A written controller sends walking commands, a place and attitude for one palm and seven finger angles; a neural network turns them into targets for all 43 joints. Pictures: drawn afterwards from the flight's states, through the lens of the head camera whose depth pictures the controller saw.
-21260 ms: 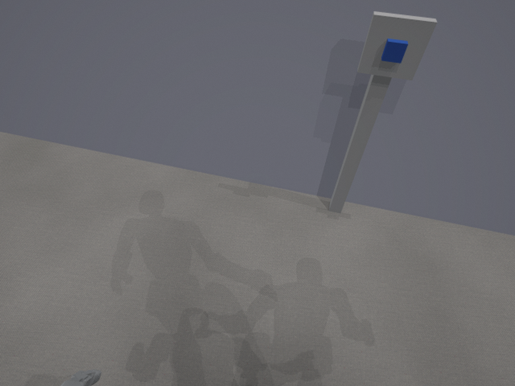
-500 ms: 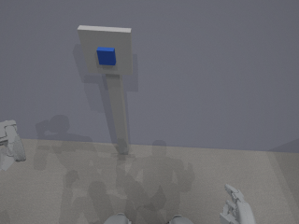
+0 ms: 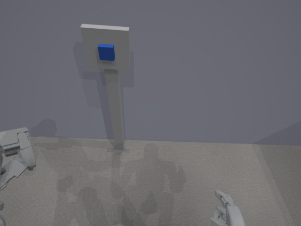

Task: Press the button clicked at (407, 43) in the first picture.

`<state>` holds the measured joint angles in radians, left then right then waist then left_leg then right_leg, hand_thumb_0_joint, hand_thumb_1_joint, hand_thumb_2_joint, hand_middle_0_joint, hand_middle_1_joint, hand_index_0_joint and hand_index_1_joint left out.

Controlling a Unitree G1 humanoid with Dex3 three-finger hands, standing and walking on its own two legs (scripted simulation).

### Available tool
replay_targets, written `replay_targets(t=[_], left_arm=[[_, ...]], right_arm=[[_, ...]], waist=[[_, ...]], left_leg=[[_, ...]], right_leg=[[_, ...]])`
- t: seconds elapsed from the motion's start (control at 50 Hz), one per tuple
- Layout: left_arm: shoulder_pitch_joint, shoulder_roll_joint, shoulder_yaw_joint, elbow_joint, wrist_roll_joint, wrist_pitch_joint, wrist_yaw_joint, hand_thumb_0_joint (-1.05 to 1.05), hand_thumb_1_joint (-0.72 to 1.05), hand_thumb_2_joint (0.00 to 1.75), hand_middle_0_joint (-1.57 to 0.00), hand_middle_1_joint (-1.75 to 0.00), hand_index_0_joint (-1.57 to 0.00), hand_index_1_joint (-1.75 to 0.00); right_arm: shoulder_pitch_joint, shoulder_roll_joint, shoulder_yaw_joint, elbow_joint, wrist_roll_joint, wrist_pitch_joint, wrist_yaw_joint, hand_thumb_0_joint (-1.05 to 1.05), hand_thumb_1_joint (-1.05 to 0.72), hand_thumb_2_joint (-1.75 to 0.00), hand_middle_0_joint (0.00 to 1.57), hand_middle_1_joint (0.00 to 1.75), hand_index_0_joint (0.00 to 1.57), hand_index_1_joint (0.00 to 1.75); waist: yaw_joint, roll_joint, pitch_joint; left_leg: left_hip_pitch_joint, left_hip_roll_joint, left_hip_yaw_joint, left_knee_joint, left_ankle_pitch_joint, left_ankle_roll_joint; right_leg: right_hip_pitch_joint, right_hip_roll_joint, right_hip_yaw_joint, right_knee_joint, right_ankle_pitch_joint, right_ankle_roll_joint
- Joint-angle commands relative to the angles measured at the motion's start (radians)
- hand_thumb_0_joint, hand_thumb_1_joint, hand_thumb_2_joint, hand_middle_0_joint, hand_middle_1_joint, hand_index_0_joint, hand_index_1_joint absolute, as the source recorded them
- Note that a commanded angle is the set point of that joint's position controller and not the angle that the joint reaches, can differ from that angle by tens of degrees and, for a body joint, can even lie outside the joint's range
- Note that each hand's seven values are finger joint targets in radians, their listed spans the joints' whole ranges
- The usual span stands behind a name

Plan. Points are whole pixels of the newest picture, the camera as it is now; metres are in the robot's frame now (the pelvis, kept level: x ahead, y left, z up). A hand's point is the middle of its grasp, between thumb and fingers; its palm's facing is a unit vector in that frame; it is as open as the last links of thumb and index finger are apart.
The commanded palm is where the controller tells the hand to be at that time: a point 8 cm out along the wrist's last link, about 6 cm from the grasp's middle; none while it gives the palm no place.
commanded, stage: stop stepping back and stand still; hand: left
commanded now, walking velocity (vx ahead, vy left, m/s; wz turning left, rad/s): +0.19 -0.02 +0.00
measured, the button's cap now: (106, 51) +0.71 +0.24 +0.07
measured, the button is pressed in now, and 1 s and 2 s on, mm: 0 0 0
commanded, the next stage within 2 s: let the arm hang, fingers relaxed in 0.70 s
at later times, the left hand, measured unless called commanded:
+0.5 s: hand (9, 201) +0.13 +0.24 +0.16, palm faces +0.40 -0.84 -0.38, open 3.1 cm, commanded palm +0.07 +0.28 +0.18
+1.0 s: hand out of the picture +0.07 +0.24 -0.11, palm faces +0.06 -0.94 -0.33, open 3.0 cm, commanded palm none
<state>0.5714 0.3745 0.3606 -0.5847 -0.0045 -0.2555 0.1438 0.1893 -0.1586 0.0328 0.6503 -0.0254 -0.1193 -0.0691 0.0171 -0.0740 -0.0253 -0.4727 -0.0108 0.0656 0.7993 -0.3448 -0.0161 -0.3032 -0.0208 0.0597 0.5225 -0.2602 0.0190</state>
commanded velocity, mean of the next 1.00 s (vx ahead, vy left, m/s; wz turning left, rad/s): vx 0.08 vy -0.01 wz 0.00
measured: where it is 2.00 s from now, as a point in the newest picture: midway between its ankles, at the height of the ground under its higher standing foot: outside the picture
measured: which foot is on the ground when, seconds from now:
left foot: up 0.00-0.02, down 0.04-1.00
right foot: down 0.00-1.00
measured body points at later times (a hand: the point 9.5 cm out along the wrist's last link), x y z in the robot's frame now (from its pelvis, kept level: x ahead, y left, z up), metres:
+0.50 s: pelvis -0.07 +0.00 -0.01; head -0.09 +0.02 +0.44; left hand +0.10 +0.28 +0.18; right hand +0.07 -0.26 -0.08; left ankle -0.05 +0.14 -0.74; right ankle -0.03 -0.09 -0.74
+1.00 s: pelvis -0.07 +0.01 -0.01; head -0.08 +0.00 +0.44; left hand +0.07 +0.28 -0.08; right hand +0.07 -0.24 -0.13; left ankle -0.05 +0.13 -0.74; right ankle -0.03 -0.10 -0.74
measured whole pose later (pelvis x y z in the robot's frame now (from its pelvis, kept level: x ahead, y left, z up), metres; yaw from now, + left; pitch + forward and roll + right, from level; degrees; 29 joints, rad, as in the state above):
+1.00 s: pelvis -0.07 +0.01 -0.01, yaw +2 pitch -1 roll +1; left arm 0.25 0.26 0.06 0.58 0.03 0.05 0.01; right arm 0.15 -0.26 0.00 0.83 -0.02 -0.02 0.00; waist -0.02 0.02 -0.01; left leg -0.30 -0.03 0.00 0.59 -0.28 0.01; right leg -0.34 -0.01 -0.02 0.62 -0.27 -0.01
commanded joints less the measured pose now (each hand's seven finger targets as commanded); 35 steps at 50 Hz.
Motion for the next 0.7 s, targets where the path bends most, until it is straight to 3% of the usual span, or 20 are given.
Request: replay_targets(t=[0.0,0.02,0.04,0.08,0.14,0.2,0.22,0.26,0.28,0.32,0.34,0.4,0.42,0.46,0.5,0.54,0.58,0.62,0.64,0.68], left_arm=[[0.036,0.165,0.134,-0.254,-0.011,-0.049,0.033,0.00,0.90,0.90,-1.30,-1.50,-1.30,-1.50],[0.055,0.181,0.126,-0.258,-0.010,-0.047,0.031,0.00,0.90,0.90,-1.30,-1.50,-1.30,-1.50],[0.063,0.187,0.140,-0.239,-0.017,-0.044,0.027,0.00,0.90,0.90,-1.30,-1.50,-1.30,-1.50],[0.050,0.201,0.168,-0.290,-0.025,-0.039,0.024,0.00,0.90,0.90,-1.30,-1.50,-1.30,-1.50],[0.087,0.157,0.121,-0.255,-0.010,-0.020,0.032,0.00,0.90,0.90,-1.30,-1.50,-1.30,-1.50],[0.061,0.157,0.108,-0.179,-0.004,0.004,0.033,0.00,0.90,0.90,-1.30,-1.50,-1.30,-1.50],[0.044,0.173,0.118,-0.163,-0.004,0.008,0.031,0.00,0.90,0.90,-1.30,-1.50,-1.30,-1.50],[-0.009,0.213,0.148,-0.156,-0.015,0.013,0.030,0.00,0.90,0.90,-1.30,-1.50,-1.30,-1.50],[-0.045,0.200,0.134,-0.180,-0.016,0.014,0.035,0.00,0.90,0.90,-1.30,-1.50,-1.30,-1.50],[-0.076,0.171,0.111,-0.145,-0.015,0.010,0.036,0.00,0.90,0.90,-1.30,-1.50,-1.30,-1.50],[-0.063,0.146,0.091,-0.139,-0.011,0.006,0.035,0.00,0.90,0.90,-1.30,-1.50,-1.30,-1.50],[-0.044,0.141,0.074,-0.158,-0.001,0.000,0.043,0.00,0.90,0.90,-1.30,-1.50,-1.30,-1.50],[-0.030,0.148,0.079,-0.164,-0.002,-0.003,0.043,0.00,0.90,0.90,-1.30,-1.50,-1.30,-1.50],[-0.047,0.164,0.100,-0.233,0.000,-0.026,0.045,0.00,0.90,0.90,-1.30,-1.50,-1.30,-1.50],[0.000,0.184,0.142,-0.174,0.004,-0.025,0.038,0.00,0.90,0.90,-1.30,-1.50,-1.30,-1.50],[-0.015,0.174,0.132,-0.182,0.009,-0.026,0.035,0.00,0.90,0.90,-1.30,-1.50,-1.30,-1.50],[-0.001,0.160,0.116,-0.130,0.000,-0.028,0.026,0.00,0.90,0.90,-1.30,-1.50,-1.30,-1.50],[-0.001,0.156,0.112,-0.116,-0.012,-0.023,0.023,0.00,0.90,0.90,-1.30,-1.50,-1.30,-1.50],[-0.015,0.157,0.108,-0.125,-0.013,-0.022,0.025,0.00,0.90,0.90,-1.30,-1.50,-1.30,-1.50],[-0.001,0.155,0.114,-0.116,-0.013,-0.018,0.029,0.00,0.90,0.90,-1.30,-1.50,-1.30,-1.50]], right_arm=[[-0.059,-0.180,-0.062,-0.207,0.006,-0.079,-0.028,0.00,-0.90,-0.90,0.20,0.30,0.20,0.30],[-0.039,-0.183,-0.072,-0.219,0.015,-0.086,-0.023,0.00,-0.90,-0.90,0.20,0.30,0.20,0.30],[-0.040,-0.195,-0.082,-0.223,0.024,-0.092,-0.014,0.00,-0.90,-0.90,0.20,0.30,0.20,0.30],[-0.037,-0.150,-0.064,-0.201,0.000,-0.104,-0.016,0.00,-0.90,-0.90,0.20,0.30,0.20,0.30],[-0.048,-0.162,-0.058,-0.188,0.015,-0.107,-0.002,0.00,-0.90,-0.90,0.20,0.30,0.20,0.30],[-0.074,-0.178,-0.065,-0.197,0.014,-0.066,-0.008,0.00,-0.90,-0.90,0.20,0.30,0.20,0.30],[-0.077,-0.179,-0.072,-0.202,0.008,-0.050,-0.013,0.00,-0.90,-0.90,0.20,0.30,0.20,0.30],[-0.061,-0.173,-0.084,-0.189,0.005,-0.026,-0.016,0.00,-0.90,-0.90,0.20,0.30,0.20,0.30],[-0.058,-0.164,-0.083,-0.178,0.009,-0.026,-0.016,0.00,-0.90,-0.90,0.20,0.30,0.20,0.30],[-0.041,-0.156,-0.068,-0.157,0.005,-0.030,-0.009,0.00,-0.90,-0.90,0.20,0.30,0.20,0.30],[-0.040,-0.146,-0.061,-0.161,0.004,-0.032,-0.013,0.00,-0.90,-0.90,0.20,0.30,0.20,0.30],[-0.039,-0.156,-0.056,-0.153,0.000,-0.054,-0.032,0.00,-0.90,-0.90,0.20,0.30,0.20,0.30],[-0.039,-0.166,-0.059,-0.161,0.000,-0.063,-0.040,0.00,-0.90,-0.90,0.20,0.30,0.20,0.30],[-0.049,-0.196,-0.063,-0.185,0.005,-0.073,-0.035,0.00,-0.90,-0.90,0.20,0.30,0.20,0.30],[-0.052,-0.170,-0.056,-0.166,0.010,-0.070,-0.030,0.00,-0.90,-0.90,0.20,0.30,0.20,0.30],[-0.051,-0.168,-0.055,-0.172,0.012,-0.075,-0.026,0.00,-0.90,-0.90,0.20,0.30,0.20,0.30],[-0.043,-0.167,-0.061,-0.168,0.013,-0.081,-0.016,0.00,-0.90,-0.90,0.20,0.30,0.20,0.30],[-0.025,-0.162,-0.070,-0.157,0.018,-0.076,-0.006,0.00,-0.90,-0.90,0.20,0.30,0.20,0.30],[-0.022,-0.152,-0.068,-0.148,0.020,-0.073,-0.002,0.00,-0.90,-0.90,0.20,0.30,0.20,0.30],[-0.018,-0.147,-0.059,-0.145,0.016,-0.068,-0.001,0.00,-0.90,-0.90,0.20,0.30,0.20,0.30]], waist=[[-0.011,0.258,-0.148],[-0.007,0.262,-0.165],[-0.002,0.205,-0.161],[-0.028,0.372,-0.104],[-0.028,0.262,-0.056],[-0.035,0.222,0.028],[-0.040,0.143,0.039],[-0.027,-0.112,-0.008],[-0.017,-0.158,0.006],[-0.051,-0.059,-0.012],[-0.050,-0.042,-0.006],[-0.046,0.045,0.003],[-0.044,0.104,0.020],[-0.026,0.315,0.002],[-0.027,0.272,0.014],[-0.025,0.205,0.063],[-0.026,0.063,0.057],[-0.034,-0.057,0.017],[-0.037,-0.057,-0.003],[-0.038,-0.032,-0.031]], left_leg=[[0.304,0.174,-0.188,-0.486,0.403,0.055],[0.376,0.271,-0.278,-0.488,0.512,0.075],[0.386,0.283,-0.285,-0.491,0.480,0.106],[0.337,0.291,-0.333,-0.572,0.421,0.074],[0.202,0.253,-0.219,-0.570,0.132,0.099],[-0.028,0.166,-0.137,-0.582,-0.285,0.054],[-0.014,0.111,-0.106,-0.468,-0.259,0.041],[0.063,0.012,-0.030,-0.011,-0.096,0.016],[0.020,0.011,-0.050,0.162,-0.059,0.018],[0.020,0.057,-0.076,0.159,-0.057,0.022],[0.098,0.072,-0.065,0.056,-0.052,0.032],[0.267,0.045,-0.009,-0.284,-0.032,0.058],[0.275,0.071,-0.055,-0.399,-0.060,0.071],[0.208,0.240,-0.325,-0.524,-0.096,0.137],[0.049,0.255,-0.320,-0.585,-0.247,0.136],[-0.003,0.206,-0.237,-0.521,-0.170,0.112],[0.026,0.101,-0.118,-0.358,-0.043,0.069],[0.101,0.025,-0.049,-0.130,-0.004,0.038],[0.129,0.027,-0.052,-0.096,0.011,0.034],[0.194,0.042,-0.063,-0.214,0.054,0.040]], right_leg=[[0.020,-0.036,0.004,0.083,0.172,-0.024],[-0.051,0.004,-0.049,0.136,-0.074,-0.007],[-0.079,0.045,-0.051,0.166,-0.159,0.000],[-0.115,0.026,-0.056,0.286,-0.190,-0.004],[0.023,0.016,-0.088,0.141,-0.154,-0.004],[0.208,0.034,-0.130,-0.076,-0.147,-0.037],[0.161,-0.007,-0.052,-0.161,-0.207,-0.070],[-0.062,-0.257,0.329,-0.366,-0.536,-0.197],[-0.073,-0.310,0.399,-0.393,-0.505,-0.238],[-0.083,-0.292,0.279,-0.343,-0.408,-0.207],[-0.134,-0.263,0.194,-0.326,-0.403,-0.181],[-0.160,-0.183,0.099,-0.237,-0.381,-0.136],[-0.140,-0.138,0.066,-0.156,-0.328,-0.107],[-0.079,0.006,-0.051,0.100,-0.120,-0.034],[0.036,0.011,-0.090,0.130,-0.130,-0.016],[0.091,0.000,-0.075,0.026,-0.059,-0.021],[0.062,-0.060,0.061,-0.110,-0.047,-0.052],[-0.019,-0.203,0.253,-0.269,-0.163,-0.122],[-0.016,-0.234,0.265,-0.283,-0.140,-0.148],[0.005,-0.208,0.164,-0.229,-0.047,-0.132]])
